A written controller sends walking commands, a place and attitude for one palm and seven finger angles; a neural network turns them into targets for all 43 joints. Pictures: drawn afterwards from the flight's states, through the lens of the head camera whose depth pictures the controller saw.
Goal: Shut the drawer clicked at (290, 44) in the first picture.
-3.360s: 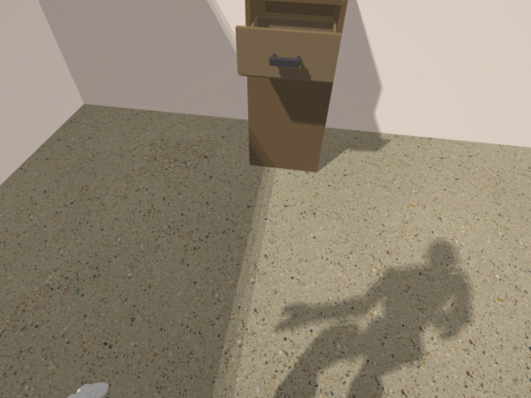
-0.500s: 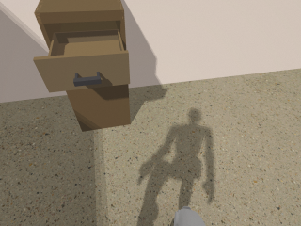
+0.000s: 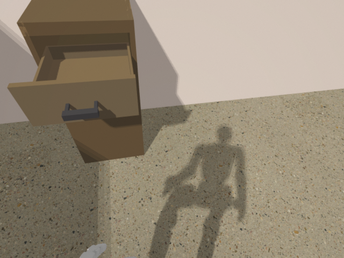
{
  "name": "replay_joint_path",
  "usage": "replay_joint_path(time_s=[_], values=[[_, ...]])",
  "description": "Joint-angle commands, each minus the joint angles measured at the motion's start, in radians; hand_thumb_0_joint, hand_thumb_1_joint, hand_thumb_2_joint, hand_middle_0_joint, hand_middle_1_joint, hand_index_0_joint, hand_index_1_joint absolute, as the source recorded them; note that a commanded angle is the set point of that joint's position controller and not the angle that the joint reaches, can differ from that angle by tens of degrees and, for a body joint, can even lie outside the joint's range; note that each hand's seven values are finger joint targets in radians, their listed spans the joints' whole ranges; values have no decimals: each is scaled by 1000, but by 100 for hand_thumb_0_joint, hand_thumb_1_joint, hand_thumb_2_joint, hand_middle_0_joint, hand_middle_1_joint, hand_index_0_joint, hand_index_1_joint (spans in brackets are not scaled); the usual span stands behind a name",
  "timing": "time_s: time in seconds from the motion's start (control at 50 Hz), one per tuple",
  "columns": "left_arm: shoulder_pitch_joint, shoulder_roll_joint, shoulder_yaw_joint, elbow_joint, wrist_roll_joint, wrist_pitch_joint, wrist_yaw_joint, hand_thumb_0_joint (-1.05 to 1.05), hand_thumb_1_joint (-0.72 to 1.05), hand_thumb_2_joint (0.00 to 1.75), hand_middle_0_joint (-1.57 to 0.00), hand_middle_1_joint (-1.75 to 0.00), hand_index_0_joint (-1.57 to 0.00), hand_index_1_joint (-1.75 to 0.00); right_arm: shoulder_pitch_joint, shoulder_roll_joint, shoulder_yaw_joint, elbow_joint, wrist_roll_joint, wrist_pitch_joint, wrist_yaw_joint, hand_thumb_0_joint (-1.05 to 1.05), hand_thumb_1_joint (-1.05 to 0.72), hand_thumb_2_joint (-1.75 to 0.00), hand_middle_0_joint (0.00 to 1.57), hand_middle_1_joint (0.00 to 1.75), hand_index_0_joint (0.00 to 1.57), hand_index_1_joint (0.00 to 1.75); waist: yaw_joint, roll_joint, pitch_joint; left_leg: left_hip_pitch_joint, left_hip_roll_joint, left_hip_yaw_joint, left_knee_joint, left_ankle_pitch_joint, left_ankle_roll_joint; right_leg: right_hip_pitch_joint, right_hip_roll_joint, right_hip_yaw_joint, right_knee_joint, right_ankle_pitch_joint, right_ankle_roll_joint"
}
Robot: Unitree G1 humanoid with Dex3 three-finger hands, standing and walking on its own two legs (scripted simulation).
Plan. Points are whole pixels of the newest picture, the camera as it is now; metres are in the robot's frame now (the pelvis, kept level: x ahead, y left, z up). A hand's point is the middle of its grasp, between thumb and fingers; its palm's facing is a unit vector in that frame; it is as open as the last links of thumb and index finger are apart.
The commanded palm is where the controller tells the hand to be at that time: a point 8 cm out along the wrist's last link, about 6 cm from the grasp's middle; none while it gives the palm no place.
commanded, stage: turn to face it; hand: left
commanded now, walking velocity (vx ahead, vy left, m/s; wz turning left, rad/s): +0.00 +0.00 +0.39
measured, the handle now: (81, 109) +0.52 +0.29 +0.02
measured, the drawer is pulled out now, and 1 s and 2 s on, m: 0.30 0.30 0.30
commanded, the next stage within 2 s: take the last steps up to it in 0.42 s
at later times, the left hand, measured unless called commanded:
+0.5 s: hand out of the picture +0.02 +0.20 -0.15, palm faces +0.19 -0.94 -0.28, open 7.4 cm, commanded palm none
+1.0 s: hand out of the picture -0.10 +0.12 -0.15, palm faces +0.38 -0.91 -0.15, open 7.4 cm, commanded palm none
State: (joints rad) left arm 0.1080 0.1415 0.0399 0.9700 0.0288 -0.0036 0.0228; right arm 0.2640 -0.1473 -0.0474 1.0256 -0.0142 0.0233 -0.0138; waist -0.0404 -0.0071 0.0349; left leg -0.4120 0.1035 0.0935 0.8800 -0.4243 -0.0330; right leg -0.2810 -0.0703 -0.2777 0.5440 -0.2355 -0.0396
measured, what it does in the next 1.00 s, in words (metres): steps on the spot: left foot, then right foot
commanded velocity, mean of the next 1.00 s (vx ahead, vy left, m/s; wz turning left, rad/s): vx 0.15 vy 0.01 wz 0.15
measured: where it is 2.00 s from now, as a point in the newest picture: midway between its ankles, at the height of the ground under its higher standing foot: (155, 252)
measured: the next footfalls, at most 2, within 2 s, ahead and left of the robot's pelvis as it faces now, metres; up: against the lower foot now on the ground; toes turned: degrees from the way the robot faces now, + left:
left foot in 0.06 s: +0.07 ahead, +0.11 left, +0.00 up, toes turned +10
right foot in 0.52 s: +0.06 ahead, -0.12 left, +0.00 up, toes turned +5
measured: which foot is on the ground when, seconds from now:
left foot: up 0.00-0.04, down 0.06-0.54, up 0.56-1.00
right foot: down 0.00-0.06, up 0.08-0.50, down 0.52-1.00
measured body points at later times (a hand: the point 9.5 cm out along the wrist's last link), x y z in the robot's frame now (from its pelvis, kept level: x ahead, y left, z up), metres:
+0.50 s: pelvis +0.01 -0.01 +0.01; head +0.03 -0.02 +0.46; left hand +0.01 +0.25 -0.13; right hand +0.10 -0.24 -0.15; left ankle +0.03 +0.11 -0.73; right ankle +0.02 -0.13 -0.72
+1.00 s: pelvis +0.03 +0.00 +0.02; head +0.04 +0.01 +0.47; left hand -0.12 +0.17 -0.14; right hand +0.16 -0.21 -0.13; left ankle +0.03 +0.13 -0.71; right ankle +0.02 -0.12 -0.73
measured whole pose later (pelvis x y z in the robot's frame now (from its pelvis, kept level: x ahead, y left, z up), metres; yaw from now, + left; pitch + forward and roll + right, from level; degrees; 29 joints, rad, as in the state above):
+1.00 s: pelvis +0.03 +0.00 +0.02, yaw +15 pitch -1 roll +0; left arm 0.47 0.13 0.04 1.13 0.03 -0.04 0.00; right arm 0.21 -0.18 -0.06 1.06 -0.02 0.01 0.02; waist 0.07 -0.01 0.02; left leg -0.33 0.08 0.09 0.66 -0.34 0.00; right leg -0.09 -0.05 -0.16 0.37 -0.27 0.00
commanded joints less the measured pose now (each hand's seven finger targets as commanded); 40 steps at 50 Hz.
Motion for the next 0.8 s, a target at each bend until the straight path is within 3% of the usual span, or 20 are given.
replay_joint_path(time_s=[0.0, 0.02, 0.04, 0.06, 0.08, 0.1, 0.14, 0.18, 0.24, 0.36, 0.42, 0.46, 0.48, 0.5, 0.52, 0.54, 0.56, 0.58, 0.64, 0.78], values=[[78, 169, 50, -35, -11, 15, 11, 0, 90, 90, -20, -30, -20, -30, 106, -50, -9, -32, -8, -5, 12, 0, -90, -90, 20, 30, 20, 30, 17, -69, -21, 179, -22, 26, -275, 152, 4, -74, -242, 130, -106, -14, -32], [85, 139, 46, -46, -15, 25, 8, 0, 90, 90, -20, -30, -20, -30, 133, -97, -17, -36, -11, -10, 13, 0, -90, -90, 20, 30, 20, 30, 5, 98, -10, 200, 46, -111, -426, 189, 33, -131, -177, 94, 23, -121, 15], [90, 84, 39, -79, -23, 32, 2, 0, 90, 90, -20, -30, -20, -30, 158, -193, -35, -58, -20, -18, 8, 0, -90, -90, 20, 30, 20, 30, -5, 359, 4, 188, 257, -428, -588, 339, 138, -239, -49, 57, 221, -287, 91], [28, 97, 35, -107, -16, 32, 1, 0, 90, 90, -20, -30, -20, -30, 147, -233, -42, -64, -26, -17, -1, 0, -90, -90, 20, 30, 20, 30, -23, 329, 17, 153, 333, -529, -646, 415, 236, -264, -12, 160, 414, -385, 85], [21, 101, 40, -101, -11, 32, -2, 0, 90, 90, -20, -30, -20, -30, 105, -227, -42, -70, -26, -20, -11, 0, -90, -90, 20, 30, 20, 30, -3, 222, 17, 142, 307, -476, -649, 377, 249, -268, -35, 221, 508, -320, 76], [30, 96, 46, -85, -5, 32, -4, 0, 90, 90, -20, -30, -20, -30, 64, -209, -38, -75, -21, -28, -17, 0, -90, -90, 20, 30, 20, 30, 13, 243, -4, 174, 243, -412, -623, 421, 220, -297, -31, 240, 554, -260, 81], [78, 118, 47, -54, -7, 26, -9, 0, 90, 90, -20, -30, -20, -30, 10, -179, -24, -92, -13, -37, -22, 0, -90, -90, 20, 30, 20, 30, 37, 171, -54, 259, 191, -294, -572, 564, 192, -301, -30, 262, 592, -177, 89], [114, 117, 43, -33, -12, 28, -6, 0, 90, 90, -20, -30, -20, -30, 9, -182, -26, -94, -8, -40, -23, 0, -90, -90, 20, 30, 20, 30, 38, 120, -95, 319, 152, -224, -552, 659, 185, -273, -18, 252, 566, -140, 103], [109, 117, 36, -26, -16, 33, -1, 0, 90, 90, -20, -30, -20, -30, 36, -191, -29, -81, -5, -36, -22, 0, -90, -90, 20, 30, 20, 30, 20, 94, -99, 369, 155, -221, -547, 729, 200, -249, -11, 248, 482, -156, 114], [101, 113, 29, -31, -18, 34, 5, 0, 90, 90, -20, -30, -20, -30, 19, -208, -39, -71, -10, -15, -14, 0, -90, -90, 20, 30, 20, 30, 2, 154, -77, 331, 157, -277, -545, 626, 216, -140, 16, 235, 258, -223, 105], [164, 117, 27, -13, -22, 27, 9, 0, 90, 90, -20, -30, -20, -30, -30, -216, -41, -75, -8, -8, -8, 0, -90, -90, 20, 30, 20, 30, 31, 165, -74, 264, 142, -297, -528, 571, 205, -40, 34, 229, 125, -168, 91], [224, 120, 26, 9, -21, 16, 13, 0, 90, 90, -20, -30, -20, -30, -58, -206, -38, -79, 0, -5, -4, 0, -90, -90, 20, 30, 20, 30, 62, 115, -83, 171, 98, -273, -472, 468, 158, 108, 31, 217, -76, 6, 90], [239, 148, 30, 13, -15, 6, 18, 0, 90, 90, -20, -30, -20, -30, -55, -173, -36, -78, 8, -7, 1, 0, -90, -90, 20, 30, 20, 30, 70, 24, -80, 92, 40, -233, -401, 349, 106, 194, -26, 278, -198, 73, 79], [237, 221, 38, 13, -3, -4, 24, 0, 90, 90, -20, -30, -20, -30, -45, -107, -24, -90, 17, -6, 5, 0, -90, -90, 20, 30, 20, 30, 60, -207, -71, -35, -82, -101, -252, 115, 37, 241, -228, 499, -270, 117, 9], [241, 269, 43, -6, -4, -6, 20, 0, 90, 90, -20, -30, -20, -30, -82, -111, -23, -119, 9, 5, 6, 0, -90, -90, 20, 30, 20, 30, 79, -271, -32, -48, -117, -94, -91, -121, 18, 129, -367, 595, -328, 150, -87], [221, 244, 34, -15, -6, -5, 17, 0, 90, 90, -20, -30, -20, -30, -81, -124, -30, -107, -1, 15, 8, 0, -90, -90, 20, 30, 20, 30, 70, -168, -8, -47, -99, -138, 30, -118, 25, 60, -355, 561, -358, -19, -123], [191, 218, 40, -15, -7, -9, 19, 0, 90, 90, -20, -30, -20, -30, -76, -131, -35, -91, -11, 20, 13, 0, -90, -90, 20, 30, 20, 30, 61, -250, 43, -105, -77, -149, 103, -64, 30, 36, -304, 552, -392, -160, -101], [189, 188, 33, -11, -9, -13, 14, 0, 90, 90, -20, -30, -20, -30, -70, -139, -37, -71, -15, 18, 18, 0, -90, -90, 20, 30, 20, 30, 55, -212, 75, -124, -70, -135, 166, 5, 26, 35, -263, 527, -407, -226, -77], [225, 150, 23, 0, -10, -37, 6, 0, 90, 90, -20, -30, -20, -30, -34, -117, -38, -41, -18, 2, 32, 0, -90, -90, 20, 30, 20, 30, 46, -125, 75, -152, -47, -100, 202, 126, 15, 96, -205, 410, -387, -165, -51], [364, 143, 25, 64, -2, -59, -1, 0, 90, 90, -20, -30, -20, -30, -107, -98, -30, -50, -16, -17, 35, 0, -90, -90, 20, 30, 20, 30, 95, -105, 72, -192, -5, -61, 46, 133, 3, 214, -235, 424, -420, -206, -92]])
